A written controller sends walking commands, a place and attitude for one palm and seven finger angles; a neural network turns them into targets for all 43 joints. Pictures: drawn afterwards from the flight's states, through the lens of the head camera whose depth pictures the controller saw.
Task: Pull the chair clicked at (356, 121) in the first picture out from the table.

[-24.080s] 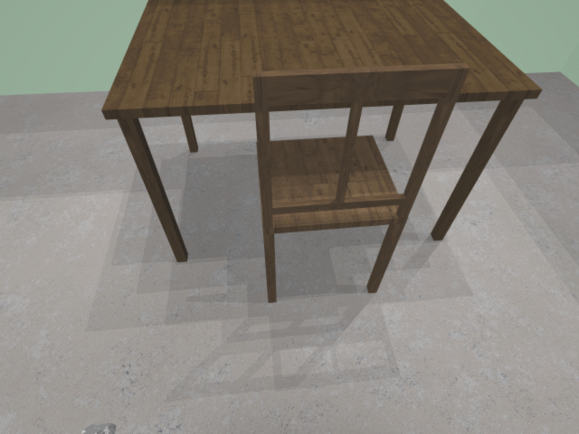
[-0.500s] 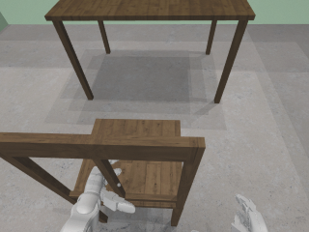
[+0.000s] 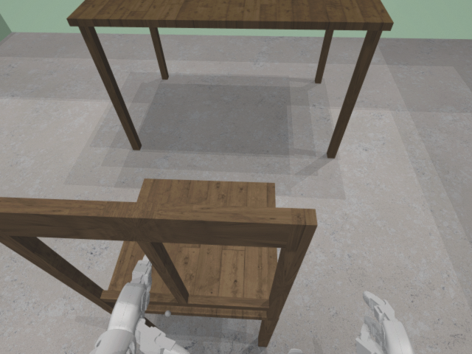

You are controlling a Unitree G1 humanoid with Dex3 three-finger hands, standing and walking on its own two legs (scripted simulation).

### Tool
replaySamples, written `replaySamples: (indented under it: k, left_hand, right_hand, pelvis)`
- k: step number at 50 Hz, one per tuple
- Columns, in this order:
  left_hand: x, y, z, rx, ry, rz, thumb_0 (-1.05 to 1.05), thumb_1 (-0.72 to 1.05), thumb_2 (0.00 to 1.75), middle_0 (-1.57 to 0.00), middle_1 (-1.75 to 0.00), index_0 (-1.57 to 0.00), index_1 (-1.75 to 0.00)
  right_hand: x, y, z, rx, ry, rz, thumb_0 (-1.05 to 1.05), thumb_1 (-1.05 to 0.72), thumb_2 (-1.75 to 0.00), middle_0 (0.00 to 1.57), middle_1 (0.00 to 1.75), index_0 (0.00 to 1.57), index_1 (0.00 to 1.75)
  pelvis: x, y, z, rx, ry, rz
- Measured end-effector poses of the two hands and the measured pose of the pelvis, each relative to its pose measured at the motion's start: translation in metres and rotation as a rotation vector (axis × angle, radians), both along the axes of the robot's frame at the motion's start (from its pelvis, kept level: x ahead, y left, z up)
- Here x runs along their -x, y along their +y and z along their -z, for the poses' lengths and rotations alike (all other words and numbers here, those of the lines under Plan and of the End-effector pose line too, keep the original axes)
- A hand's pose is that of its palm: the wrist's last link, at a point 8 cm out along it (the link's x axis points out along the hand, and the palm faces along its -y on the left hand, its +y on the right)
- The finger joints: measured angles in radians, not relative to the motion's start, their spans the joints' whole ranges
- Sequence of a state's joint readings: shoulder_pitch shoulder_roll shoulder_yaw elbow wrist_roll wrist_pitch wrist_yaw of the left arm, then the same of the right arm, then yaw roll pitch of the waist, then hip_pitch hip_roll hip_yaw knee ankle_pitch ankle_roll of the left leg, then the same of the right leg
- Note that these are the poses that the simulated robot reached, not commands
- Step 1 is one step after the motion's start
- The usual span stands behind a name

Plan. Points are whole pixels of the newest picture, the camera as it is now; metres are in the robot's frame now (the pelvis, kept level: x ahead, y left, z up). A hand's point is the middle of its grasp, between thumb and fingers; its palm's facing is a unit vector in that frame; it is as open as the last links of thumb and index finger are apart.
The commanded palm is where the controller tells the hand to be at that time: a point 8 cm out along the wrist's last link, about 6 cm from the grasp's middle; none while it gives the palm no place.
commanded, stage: draw the fingers out of the gap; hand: left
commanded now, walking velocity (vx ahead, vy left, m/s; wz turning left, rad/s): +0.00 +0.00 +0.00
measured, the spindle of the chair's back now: (169, 274) +0.26 +0.13 -0.03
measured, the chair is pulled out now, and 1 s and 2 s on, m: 0.72 0.72 0.72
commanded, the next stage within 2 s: draw the hand back to the body in 0.52 s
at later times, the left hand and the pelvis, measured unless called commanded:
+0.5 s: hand out of the picture +0.14 +0.12 -0.02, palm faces -0.05 -0.99 -0.15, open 17.5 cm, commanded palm +0.11 +0.17 +0.00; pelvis -0.01 +0.01 -0.01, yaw +0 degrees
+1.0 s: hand (131, 350) +0.14 +0.14 +0.05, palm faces -0.06 -1.00 -0.08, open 17.5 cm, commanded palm +0.10 +0.21 +0.07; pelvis -0.02 +0.01 -0.04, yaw +0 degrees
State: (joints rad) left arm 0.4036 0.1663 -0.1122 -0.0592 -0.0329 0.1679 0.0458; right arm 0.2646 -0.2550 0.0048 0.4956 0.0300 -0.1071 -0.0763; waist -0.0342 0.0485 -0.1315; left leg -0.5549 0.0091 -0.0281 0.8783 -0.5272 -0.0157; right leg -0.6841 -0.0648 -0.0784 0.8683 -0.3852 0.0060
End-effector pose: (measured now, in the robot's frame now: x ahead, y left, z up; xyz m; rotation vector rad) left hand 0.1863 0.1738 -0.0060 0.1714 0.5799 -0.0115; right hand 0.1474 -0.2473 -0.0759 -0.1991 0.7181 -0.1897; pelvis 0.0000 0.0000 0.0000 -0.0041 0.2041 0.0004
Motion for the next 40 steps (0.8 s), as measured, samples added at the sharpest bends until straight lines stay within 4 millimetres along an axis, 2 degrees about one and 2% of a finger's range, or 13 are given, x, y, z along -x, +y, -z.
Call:
replaySamples:
  k: [6,17,33,37,40]
  left_hand:
    - [0.020,0.000,-0.001,0.000,-0.002,-0.008,-0.01,-0.54,0.20,0.00,0.00,0.00,0.00]
    - [0.040,-0.002,-0.005,0.006,-0.001,-0.008,-0.01,-0.54,0.20,0.00,0.00,0.00,0.00]
    - [0.079,-0.002,-0.007,0.005,0.035,-0.033,-0.01,-0.54,0.20,-0.01,0.00,0.00,0.00]
    - [0.078,-0.001,-0.020,0.138,-0.100,-0.092,-0.01,-0.54,0.20,0.00,0.00,0.00,0.00]
    - [0.072,0.006,-0.036,0.159,-0.259,-0.098,-0.01,-0.54,0.20,-0.01,0.00,0.00,0.00]
  right_hand:
    - [-0.007,0.008,0.001,0.001,-0.035,-0.023,0.01,-0.91,-0.89,0.20,0.30,0.20,0.30]
    - [-0.017,0.023,-0.002,-0.020,-0.093,-0.035,0.01,-0.91,-0.89,0.21,0.30,0.20,0.30]
    - [-0.023,0.024,0.000,-0.013,-0.118,-0.013,0.01,-0.91,-0.89,0.21,0.30,0.20,0.30]
    - [-0.024,0.023,0.002,-0.008,-0.140,-0.016,0.01,-0.91,-0.89,0.21,0.30,0.20,0.30]
    - [-0.025,0.023,0.008,-0.014,-0.140,-0.025,0.01,-0.91,-0.89,0.21,0.30,0.20,0.30]
  pelvis:
    - [0.003,0.003,0.005,0.003,0.001,-0.010]
    - [0.006,0.006,0.010,0.006,0.004,-0.010]
    - [0.005,0.008,0.020,0.011,0.026,-0.007]
    - [0.006,0.008,0.024,0.014,0.037,-0.011]
    - [0.009,0.007,0.029,0.016,0.041,-0.014]
